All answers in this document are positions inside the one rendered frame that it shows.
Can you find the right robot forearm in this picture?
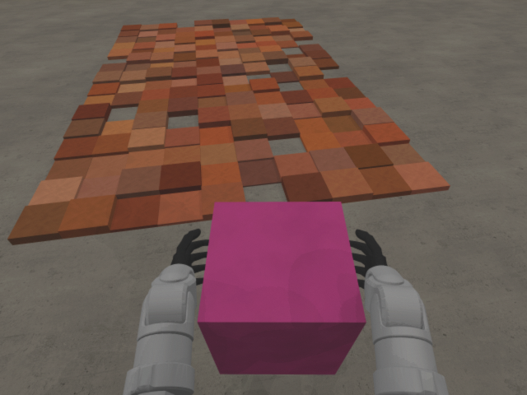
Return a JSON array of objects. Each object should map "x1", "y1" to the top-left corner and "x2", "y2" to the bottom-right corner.
[{"x1": 364, "y1": 265, "x2": 449, "y2": 395}]

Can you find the robot right hand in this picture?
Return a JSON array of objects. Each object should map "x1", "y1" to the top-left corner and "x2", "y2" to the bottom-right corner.
[{"x1": 349, "y1": 230, "x2": 388, "y2": 289}]

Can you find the robot left hand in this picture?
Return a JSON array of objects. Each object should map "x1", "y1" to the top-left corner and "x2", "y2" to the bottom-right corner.
[{"x1": 171, "y1": 229, "x2": 209, "y2": 286}]

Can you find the carton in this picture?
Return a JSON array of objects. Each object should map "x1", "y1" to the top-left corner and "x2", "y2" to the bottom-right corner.
[{"x1": 198, "y1": 202, "x2": 366, "y2": 374}]

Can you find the left robot forearm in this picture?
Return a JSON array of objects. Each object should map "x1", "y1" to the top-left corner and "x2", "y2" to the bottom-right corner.
[{"x1": 123, "y1": 264, "x2": 197, "y2": 395}]

